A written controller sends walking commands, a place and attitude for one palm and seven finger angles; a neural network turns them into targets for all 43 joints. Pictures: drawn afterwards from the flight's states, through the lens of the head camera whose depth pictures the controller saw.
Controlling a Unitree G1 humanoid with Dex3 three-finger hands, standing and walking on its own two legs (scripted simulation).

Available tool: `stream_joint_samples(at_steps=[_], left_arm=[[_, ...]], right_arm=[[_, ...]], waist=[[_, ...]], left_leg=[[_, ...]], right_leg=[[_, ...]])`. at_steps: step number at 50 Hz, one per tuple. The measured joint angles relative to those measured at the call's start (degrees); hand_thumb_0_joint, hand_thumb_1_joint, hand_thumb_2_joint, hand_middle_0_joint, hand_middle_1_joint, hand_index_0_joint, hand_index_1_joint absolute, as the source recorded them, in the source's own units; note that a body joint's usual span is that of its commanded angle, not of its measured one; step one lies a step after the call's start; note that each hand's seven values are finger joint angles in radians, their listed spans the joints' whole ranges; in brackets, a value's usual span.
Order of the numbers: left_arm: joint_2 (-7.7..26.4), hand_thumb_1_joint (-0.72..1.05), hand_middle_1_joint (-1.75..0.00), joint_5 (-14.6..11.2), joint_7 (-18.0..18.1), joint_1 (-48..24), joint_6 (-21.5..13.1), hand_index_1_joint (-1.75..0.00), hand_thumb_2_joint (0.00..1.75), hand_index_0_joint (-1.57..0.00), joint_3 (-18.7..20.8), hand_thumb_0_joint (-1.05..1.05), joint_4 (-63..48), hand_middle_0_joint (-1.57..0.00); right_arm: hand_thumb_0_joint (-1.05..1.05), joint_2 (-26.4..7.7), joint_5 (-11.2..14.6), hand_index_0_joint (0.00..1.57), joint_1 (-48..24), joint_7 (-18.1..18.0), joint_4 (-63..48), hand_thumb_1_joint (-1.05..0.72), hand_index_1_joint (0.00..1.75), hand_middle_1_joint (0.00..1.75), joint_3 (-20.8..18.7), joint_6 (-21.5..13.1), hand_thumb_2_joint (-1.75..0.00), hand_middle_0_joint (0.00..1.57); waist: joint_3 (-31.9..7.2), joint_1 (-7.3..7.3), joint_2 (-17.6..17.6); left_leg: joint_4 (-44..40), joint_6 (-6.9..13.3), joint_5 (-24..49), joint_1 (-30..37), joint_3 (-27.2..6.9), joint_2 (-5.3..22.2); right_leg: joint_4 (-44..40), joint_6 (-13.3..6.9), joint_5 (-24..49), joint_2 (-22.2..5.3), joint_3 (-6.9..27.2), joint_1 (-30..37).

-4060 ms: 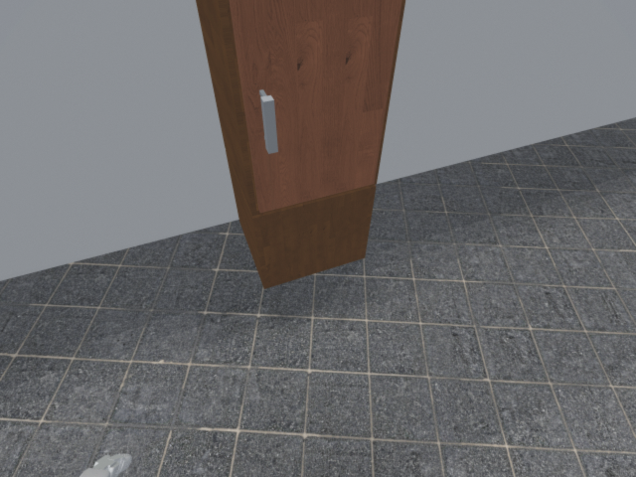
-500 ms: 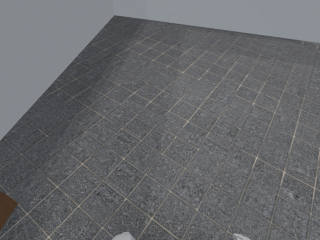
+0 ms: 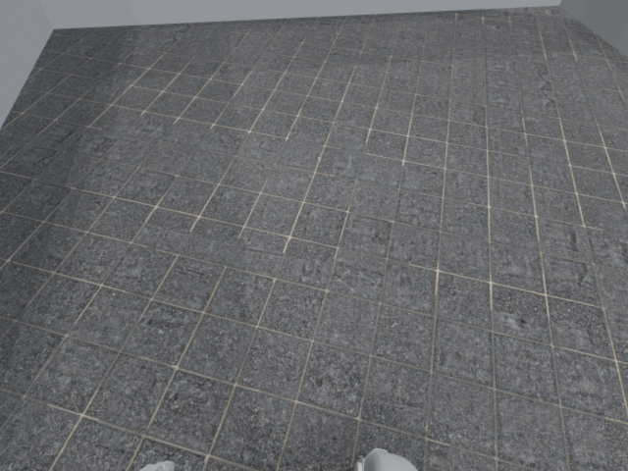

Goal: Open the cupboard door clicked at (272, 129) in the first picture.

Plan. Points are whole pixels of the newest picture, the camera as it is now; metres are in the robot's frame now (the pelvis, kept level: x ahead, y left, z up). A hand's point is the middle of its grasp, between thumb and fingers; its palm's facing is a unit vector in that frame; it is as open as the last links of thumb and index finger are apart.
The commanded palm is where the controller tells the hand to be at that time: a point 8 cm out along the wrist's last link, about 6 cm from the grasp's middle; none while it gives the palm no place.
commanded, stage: turn to face it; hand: left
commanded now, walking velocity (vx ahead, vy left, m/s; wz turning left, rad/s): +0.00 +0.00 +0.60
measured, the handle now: out of the picture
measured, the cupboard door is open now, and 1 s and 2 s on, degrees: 0 0 0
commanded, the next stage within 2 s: none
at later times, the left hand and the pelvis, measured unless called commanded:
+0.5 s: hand out of the picture +0.05 +0.24 -0.19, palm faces +0.30 -0.93 -0.20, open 7.3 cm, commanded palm none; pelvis +0.02 +0.03 -0.01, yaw +15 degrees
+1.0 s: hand out of the picture -0.03 +0.19 -0.14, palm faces +0.56 -0.78 -0.28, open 7.4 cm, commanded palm none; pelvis +0.01 -0.03 +0.01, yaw +33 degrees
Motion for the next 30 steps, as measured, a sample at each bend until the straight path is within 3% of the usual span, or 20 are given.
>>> stream_joint_samples(at_steps=[1, 2, 4, 6, 9, 16, 19, 21, 22, 24, 27, 30], left_arm=[[0.0, 0.91, -0.30, 0.1, 0.2, -0.4, -0.9, -0.30, 0.90, -0.19, -0.5, 0.01, -0.1, -0.19], [-0.3, 0.91, -0.30, 0.2, 0.6, -0.9, -2.0, -0.30, 0.90, -0.19, -0.8, 0.01, 0.1, -0.19], [-1.4, 0.91, -0.30, -0.3, 1.0, -2.2, -3.4, -0.30, 0.90, -0.19, -1.8, 0.00, 0.7, -0.19], [-2.4, 0.91, -0.30, -0.5, 1.3, -2.9, -3.6, -0.30, 0.89, -0.20, -2.5, 0.00, 0.6, -0.20], [-3.6, 0.91, -0.30, -0.6, 2.0, -3.2, -2.9, -0.30, 0.89, -0.20, -2.9, 0.00, 0.3, -0.20], [-3.6, 0.92, -0.30, -0.4, 2.5, -2.0, -1.3, -0.30, 0.89, -0.20, -1.8, -0.01, -0.6, -0.20], [-2.0, 0.91, -0.30, -0.2, 2.4, -1.3, -0.6, -0.30, 0.89, -0.20, -1.1, -0.01, -1.1, -0.20], [-0.8, 0.91, -0.30, -0.5, 2.3, -0.2, 0.0, -0.30, 0.89, -0.20, -0.6, -0.01, -1.5, -0.20], [0.0, 0.91, -0.30, -0.8, 2.2, 0.2, 0.6, -0.30, 0.89, -0.20, -0.2, -0.01, -1.6, -0.20], [1.8, 0.91, -0.30, -0.8, 2.0, 0.9, 1.9, -0.30, 0.89, -0.20, 0.5, 0.00, -1.4, -0.20], [3.3, 0.91, -0.30, -0.6, 1.6, 1.4, 2.7, -0.30, 0.89, -0.20, 1.4, 0.00, -0.7, -0.20], [3.8, 0.91, -0.30, -0.6, 1.2, 2.1, 2.3, -0.30, 0.89, -0.19, 1.5, 0.01, -0.9, -0.20]], right_arm=[[0.00, 0.3, 0.2, 0.20, 1.1, 0.1, 0.6, -0.92, 0.30, 0.30, 0.1, 0.1, -0.89, 0.20], [0.01, 0.5, 0.5, 0.20, 1.7, 0.3, 1.5, -0.91, 0.30, 0.30, 0.3, 0.4, -0.89, 0.20], [0.01, 0.6, 1.2, 0.20, 1.5, 0.4, 2.4, -0.91, 0.30, 0.30, 0.5, 1.8, -0.89, 0.20], [0.01, 1.2, 1.4, 0.20, 1.2, 0.3, 2.5, -0.91, 0.30, 0.30, 0.7, 3.1, -0.89, 0.20], [0.01, 1.9, 1.3, 0.20, -0.5, 0.7, 1.9, -0.91, 0.30, 0.30, 0.5, 4.2, -0.89, 0.20], [0.02, 0.3, 0.4, 0.20, -5.1, 1.6, -2.2, -0.93, 0.30, 0.30, -0.9, 5.0, -0.89, 0.20], [0.02, -1.2, 0.5, 0.20, -6.1, 2.1, -3.9, -0.93, 0.30, 0.30, -1.5, 4.7, -0.89, 0.20], [0.02, -2.6, 0.3, 0.20, -6.1, 2.3, -5.4, -0.93, 0.30, 0.30, -1.8, 4.0, -0.89, 0.20], [0.02, -2.8, 0.1, 0.20, -6.4, 2.3, -5.7, -0.93, 0.30, 0.30, -2.0, 3.5, -0.89, 0.20], [0.01, -2.8, -0.1, 0.20, -7.2, 2.1, -6.5, -0.92, 0.30, 0.30, -1.9, 2.9, -0.89, 0.20], [0.01, -2.8, -0.1, 0.20, -7.0, 1.6, -7.2, -0.92, 0.30, 0.30, -1.5, 2.5, -0.89, 0.20], [0.01, -2.9, 0.1, 0.20, -6.8, 1.2, -7.2, -0.91, 0.30, 0.30, -1.0, 2.6, -0.89, 0.20]], waist=[[-0.3, -0.35, 0.1], [-0.7, -0.37, 0.7], [-0.5, -0.99, 2.5], [-0.9, -1.09, 2.8], [-1.7, -0.50, 2.3], [-2.7, 0.43, 1.1], [-2.3, 1.15, 0.0], [-2.4, 1.41, -0.2], [-2.2, 1.40, -0.9], [-1.3, 1.56, -2.1], [-1.2, 1.40, -2.1], [-1.4, 1.77, -1.4]], left_leg=[[2.4, -0.5, -1.5, -0.4, -0.4, 0.2], [6.0, -0.8, -2.8, -1.8, -1.7, 0.9], [15.7, -0.9, -7.4, -6.1, -9.0, 0.5], [24.5, -1.0, -9.7, -10.6, -13.8, -1.1], [31.7, -1.4, -7.9, -16.1, -16.6, -2.4], [25.1, -1.9, -2.1, -20.6, -15.6, -2.2], [17.7, -1.7, -0.1, -18.8, -14.3, -2.3], [9.9, -1.1, 4.9, -16.3, -14.5, -2.7], [10.7, 0.4, 5.4, -17.4, -14.7, -3.4], [12.2, 3.2, 4.8, -18.3, -14.7, -4.3], [8.2, 4.2, 7.1, -17.6, -15.9, -5.4], [2.5, 4.5, 10.7, -16.2, -17.3, -6.8]], right_leg=[[-4.3, -0.3, 3.3, 0.1, -0.3, 2.7], [-5.1, -1.1, 0.8, 0.3, -0.7, 3.7], [-3.2, -2.6, -2.9, 0.6, -2.1, 4.3], [-3.6, -3.2, -3.7, -0.1, -3.4, 5.8], [-6.0, -2.9, -2.9, -1.3, -4.7, 8.2], [-7.7, -1.2, -2.6, -4.1, -8.9, 10.3], [-4.9, -0.1, -4.0, -5.7, -10.6, 9.7], [-0.8, 0.9, -6.0, -6.9, -11.5, 8.1], [2.9, 1.8, -10.1, -7.3, -10.3, 6.2], [13.1, 2.4, -16.5, -5.6, -4.4, 1.7], [24.5, 2.8, -14.2, -3.0, 0.8, -3.3], [27.1, 3.4, -9.6, -2.0, 3.4, -4.8]])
